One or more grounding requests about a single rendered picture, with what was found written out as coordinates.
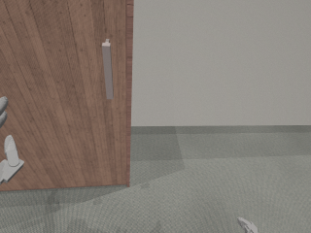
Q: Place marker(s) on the wardrobe door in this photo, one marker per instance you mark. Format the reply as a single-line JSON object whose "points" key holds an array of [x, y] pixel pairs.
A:
{"points": [[66, 131]]}

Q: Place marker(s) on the left robot hand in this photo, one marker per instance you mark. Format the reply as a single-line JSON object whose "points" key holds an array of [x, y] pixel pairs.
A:
{"points": [[8, 168]]}

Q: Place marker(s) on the handle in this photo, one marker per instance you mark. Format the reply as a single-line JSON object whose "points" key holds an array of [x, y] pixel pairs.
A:
{"points": [[108, 70]]}

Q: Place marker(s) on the right robot hand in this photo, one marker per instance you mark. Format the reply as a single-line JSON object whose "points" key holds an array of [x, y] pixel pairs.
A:
{"points": [[247, 226]]}

